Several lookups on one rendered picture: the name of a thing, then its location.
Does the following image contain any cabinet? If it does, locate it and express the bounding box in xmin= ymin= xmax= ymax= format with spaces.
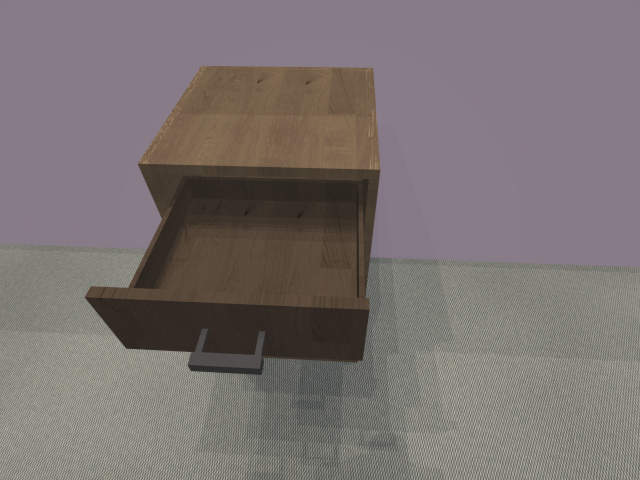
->
xmin=138 ymin=66 xmax=380 ymax=363

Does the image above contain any drawer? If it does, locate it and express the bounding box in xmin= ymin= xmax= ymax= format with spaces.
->
xmin=85 ymin=176 xmax=369 ymax=361

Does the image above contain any handle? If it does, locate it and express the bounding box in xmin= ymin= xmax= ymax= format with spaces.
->
xmin=187 ymin=328 xmax=266 ymax=375

